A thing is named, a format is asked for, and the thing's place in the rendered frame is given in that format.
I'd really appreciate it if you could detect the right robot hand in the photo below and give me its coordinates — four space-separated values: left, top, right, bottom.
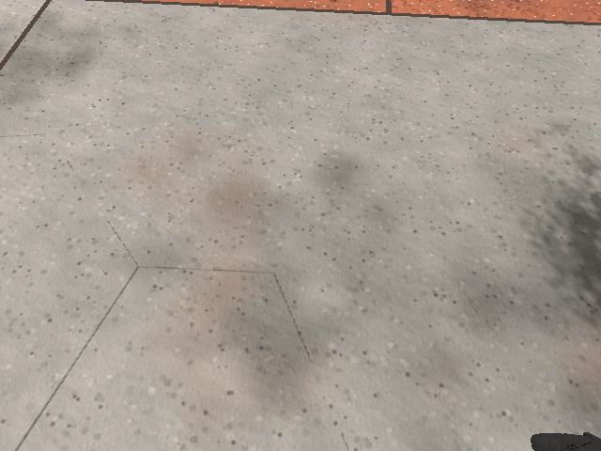
531 432 601 451

